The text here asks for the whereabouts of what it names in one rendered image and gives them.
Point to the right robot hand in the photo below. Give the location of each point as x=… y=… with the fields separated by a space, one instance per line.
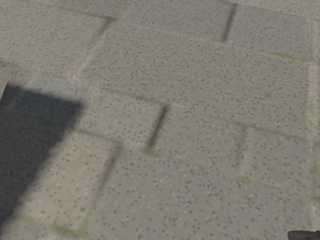
x=303 y=235

